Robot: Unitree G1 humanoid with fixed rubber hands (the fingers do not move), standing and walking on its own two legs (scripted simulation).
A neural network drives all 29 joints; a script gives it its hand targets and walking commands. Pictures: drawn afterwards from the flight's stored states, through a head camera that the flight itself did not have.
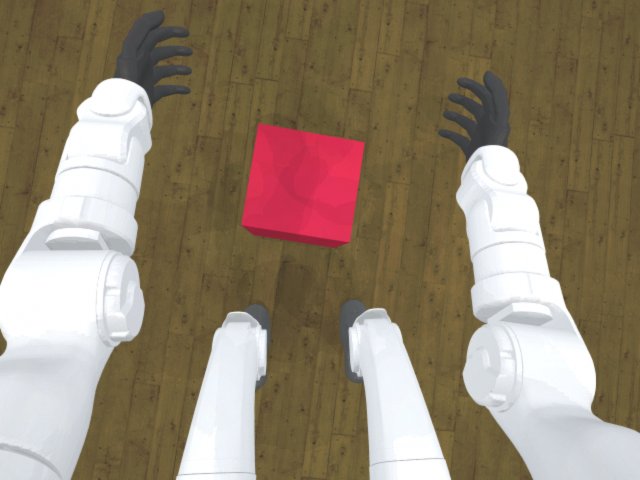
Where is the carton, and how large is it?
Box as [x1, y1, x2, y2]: [241, 123, 364, 247]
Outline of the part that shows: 258,123 241,224 250,232 256,235 332,247 349,242 364,142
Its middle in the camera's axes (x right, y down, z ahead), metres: -0.04 -0.11 +0.87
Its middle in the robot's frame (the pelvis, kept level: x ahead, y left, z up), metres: +0.49 -0.01 -0.52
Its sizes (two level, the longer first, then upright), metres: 0.210 0.200 0.250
